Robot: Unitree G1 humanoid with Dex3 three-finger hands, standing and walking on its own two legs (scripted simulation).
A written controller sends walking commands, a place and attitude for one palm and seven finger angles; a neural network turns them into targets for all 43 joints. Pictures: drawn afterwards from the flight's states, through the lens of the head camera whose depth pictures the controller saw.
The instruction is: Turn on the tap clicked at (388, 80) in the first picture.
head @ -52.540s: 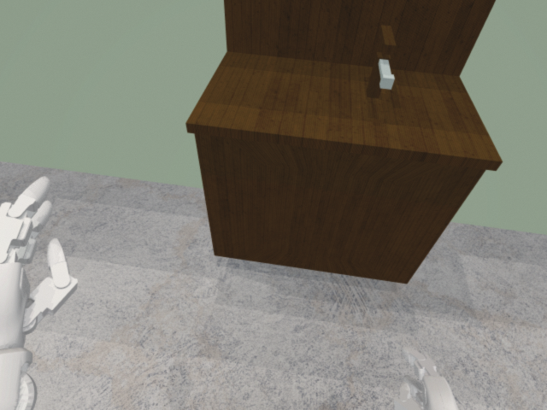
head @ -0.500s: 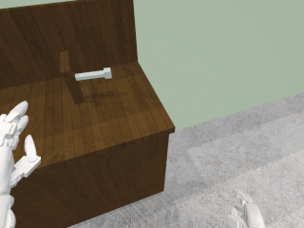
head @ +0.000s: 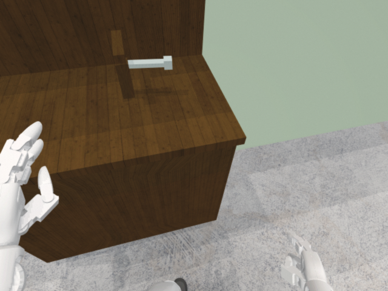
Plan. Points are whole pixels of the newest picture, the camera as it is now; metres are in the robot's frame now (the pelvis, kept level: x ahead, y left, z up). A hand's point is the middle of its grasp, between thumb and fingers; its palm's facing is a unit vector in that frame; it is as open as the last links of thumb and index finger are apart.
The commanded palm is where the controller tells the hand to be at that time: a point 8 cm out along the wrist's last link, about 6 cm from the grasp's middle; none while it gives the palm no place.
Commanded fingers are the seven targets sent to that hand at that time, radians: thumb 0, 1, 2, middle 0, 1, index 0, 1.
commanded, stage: step back with the hand held close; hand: left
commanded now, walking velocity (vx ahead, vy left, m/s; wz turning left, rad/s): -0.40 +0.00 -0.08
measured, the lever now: (167, 62) +0.68 +0.17 +0.09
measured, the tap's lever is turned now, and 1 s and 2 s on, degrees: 82 82 82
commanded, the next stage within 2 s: stop stepping back and stand still in 0.14 s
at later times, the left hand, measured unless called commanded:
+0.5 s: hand out of the picture +0.12 +0.31 +0.15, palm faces +0.42 -0.86 -0.29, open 7.4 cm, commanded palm +0.06 +0.33 +0.18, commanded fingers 0.00 0.90 0.90 -0.20 -0.30 -0.20 -0.30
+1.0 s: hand (22, 247) +0.13 +0.24 +0.17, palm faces +0.32 -0.88 -0.35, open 7.4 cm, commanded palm +0.08 +0.29 +0.18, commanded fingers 0.00 0.90 0.90 -0.20 -0.30 -0.20 -0.30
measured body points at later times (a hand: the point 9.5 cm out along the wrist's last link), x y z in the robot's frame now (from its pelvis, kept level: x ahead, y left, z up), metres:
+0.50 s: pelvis -0.11 +0.05 +0.01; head -0.11 +0.09 +0.46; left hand +0.10 +0.35 +0.17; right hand +0.03 -0.18 -0.07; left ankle -0.07 +0.14 -0.73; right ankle -0.08 -0.08 -0.69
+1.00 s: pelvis -0.09 +0.02 +0.01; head -0.11 +0.02 +0.45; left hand +0.11 +0.28 +0.19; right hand +0.06 -0.25 -0.07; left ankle -0.07 +0.14 -0.73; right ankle -0.14 -0.05 -0.73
